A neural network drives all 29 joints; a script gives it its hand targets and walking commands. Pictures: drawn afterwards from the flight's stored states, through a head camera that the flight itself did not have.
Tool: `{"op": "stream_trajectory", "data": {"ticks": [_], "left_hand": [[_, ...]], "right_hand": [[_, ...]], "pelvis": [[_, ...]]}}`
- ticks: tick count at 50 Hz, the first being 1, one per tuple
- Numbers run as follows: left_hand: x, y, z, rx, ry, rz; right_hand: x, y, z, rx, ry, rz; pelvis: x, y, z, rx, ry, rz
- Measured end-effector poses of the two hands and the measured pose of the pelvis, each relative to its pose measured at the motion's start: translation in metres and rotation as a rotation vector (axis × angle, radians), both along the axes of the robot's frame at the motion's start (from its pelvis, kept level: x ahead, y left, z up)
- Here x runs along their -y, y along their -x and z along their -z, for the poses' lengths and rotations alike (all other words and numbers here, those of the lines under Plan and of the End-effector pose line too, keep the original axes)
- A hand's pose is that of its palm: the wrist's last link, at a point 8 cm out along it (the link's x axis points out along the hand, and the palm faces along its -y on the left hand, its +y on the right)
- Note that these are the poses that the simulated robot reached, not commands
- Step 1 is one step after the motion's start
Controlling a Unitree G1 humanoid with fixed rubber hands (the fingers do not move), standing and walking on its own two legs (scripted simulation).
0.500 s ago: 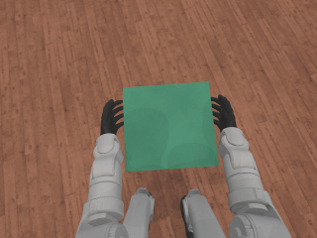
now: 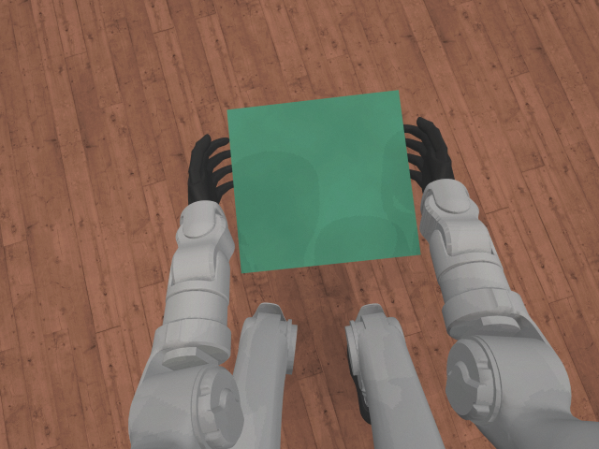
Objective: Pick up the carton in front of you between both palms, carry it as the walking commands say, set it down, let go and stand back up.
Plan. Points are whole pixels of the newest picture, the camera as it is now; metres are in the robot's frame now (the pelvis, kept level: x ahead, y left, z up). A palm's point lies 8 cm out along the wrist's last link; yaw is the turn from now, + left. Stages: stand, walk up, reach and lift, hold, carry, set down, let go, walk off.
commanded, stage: set down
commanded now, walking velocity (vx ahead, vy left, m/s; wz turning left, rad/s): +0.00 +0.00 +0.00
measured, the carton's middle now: (319, 198) +0.45 +0.00 -0.18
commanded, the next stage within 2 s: none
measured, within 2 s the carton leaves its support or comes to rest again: rests again in 1.14 s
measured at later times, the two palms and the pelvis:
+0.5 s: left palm (233, 208) +0.46 +0.15 -0.25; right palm (404, 185) +0.49 -0.15 -0.26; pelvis -0.02 +0.00 -0.11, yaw +0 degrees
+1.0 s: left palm (238, 212) +0.46 +0.15 -0.31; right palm (395, 191) +0.50 -0.15 -0.31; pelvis -0.02 +0.00 -0.16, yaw +1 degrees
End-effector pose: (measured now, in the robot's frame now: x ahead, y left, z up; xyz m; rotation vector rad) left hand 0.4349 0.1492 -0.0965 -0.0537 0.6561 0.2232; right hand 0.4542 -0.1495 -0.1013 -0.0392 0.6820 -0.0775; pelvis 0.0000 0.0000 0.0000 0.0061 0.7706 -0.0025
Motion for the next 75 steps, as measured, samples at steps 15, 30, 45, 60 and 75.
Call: {"op": "stream_trajectory", "data": {"ticks": [15,30,45,60,75], "left_hand": [[0.001,-0.013,0.093,-0.026,-0.002,-0.018],[0.001,-0.026,0.187,-0.063,-0.015,-0.034],[-0.001,-0.029,0.206,-0.081,-0.002,-0.04],[-0.003,-0.028,0.22,-0.121,-0.017,-0.008],[-0.007,-0.03,0.223,-0.118,-0.01,0.035]], "right_hand": [[0.001,-0.023,0.09,-0.024,0.011,-0.031],[0.0,-0.043,0.187,-0.059,0.021,-0.073],[-0.002,-0.045,0.206,-0.077,0.025,-0.078],[-0.003,-0.039,0.224,-0.118,0.037,-0.084],[0.0,-0.041,0.226,-0.116,0.017,-0.121]], "pelvis": [[0.0,0.018,0.071,-0.001,-0.004,0.001],[0.005,0.025,0.134,0.021,-0.021,0.01],[0.006,0.021,0.155,0.075,-0.025,0.008],[0.004,0.023,0.161,0.106,-0.024,0.01],[0.005,0.027,0.167,0.124,-0.031,0.009]]}}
